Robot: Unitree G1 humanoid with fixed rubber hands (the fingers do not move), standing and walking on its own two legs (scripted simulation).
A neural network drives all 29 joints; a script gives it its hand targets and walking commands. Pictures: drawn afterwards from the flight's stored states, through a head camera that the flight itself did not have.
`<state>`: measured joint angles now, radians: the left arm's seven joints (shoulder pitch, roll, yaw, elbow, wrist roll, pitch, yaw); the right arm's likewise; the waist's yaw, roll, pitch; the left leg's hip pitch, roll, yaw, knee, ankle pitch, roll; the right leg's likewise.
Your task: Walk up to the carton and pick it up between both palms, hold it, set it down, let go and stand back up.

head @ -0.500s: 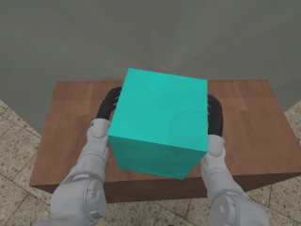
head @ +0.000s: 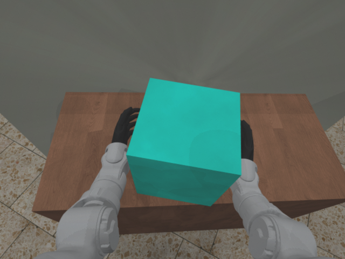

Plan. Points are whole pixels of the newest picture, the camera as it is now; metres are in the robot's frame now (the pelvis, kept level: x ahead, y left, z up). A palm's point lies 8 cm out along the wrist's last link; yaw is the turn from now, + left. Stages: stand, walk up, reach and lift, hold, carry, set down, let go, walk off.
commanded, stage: set down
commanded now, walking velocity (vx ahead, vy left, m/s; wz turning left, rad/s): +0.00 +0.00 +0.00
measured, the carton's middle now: (183, 148) +0.38 -0.02 -0.02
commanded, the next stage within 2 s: none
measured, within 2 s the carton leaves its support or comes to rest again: neither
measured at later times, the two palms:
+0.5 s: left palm (112, 147) +0.37 +0.15 +0.00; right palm (245, 167) +0.31 -0.17 +0.00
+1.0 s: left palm (102, 169) +0.32 +0.17 -0.01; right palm (250, 197) +0.25 -0.17 -0.02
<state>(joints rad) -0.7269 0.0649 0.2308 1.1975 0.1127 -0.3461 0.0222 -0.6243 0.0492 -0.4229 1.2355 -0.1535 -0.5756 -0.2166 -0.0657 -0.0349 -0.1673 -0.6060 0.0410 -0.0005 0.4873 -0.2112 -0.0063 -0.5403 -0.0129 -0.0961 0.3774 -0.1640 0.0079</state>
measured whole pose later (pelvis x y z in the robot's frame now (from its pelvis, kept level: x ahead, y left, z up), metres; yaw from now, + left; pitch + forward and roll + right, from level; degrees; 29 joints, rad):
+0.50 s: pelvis -0.03 +0.00 +0.00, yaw +0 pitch +18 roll -2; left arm -0.72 0.11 0.21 1.21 0.09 -0.35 0.02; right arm -0.60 0.02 -0.29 1.28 -0.05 -0.60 -0.22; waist -0.07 -0.03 -0.17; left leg -0.64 0.04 0.00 0.50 -0.18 -0.01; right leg -0.56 -0.01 -0.10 0.38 -0.12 0.01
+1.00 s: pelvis -0.06 +0.00 +0.00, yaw +0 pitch +15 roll -2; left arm -0.64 0.16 0.11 1.21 -0.05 -0.35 -0.01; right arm -0.49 0.02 -0.22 1.28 -0.02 -0.56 -0.23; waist -0.07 -0.03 -0.16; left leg -0.62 0.04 0.00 0.50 -0.14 -0.01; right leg -0.55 -0.01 -0.10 0.38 -0.08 0.01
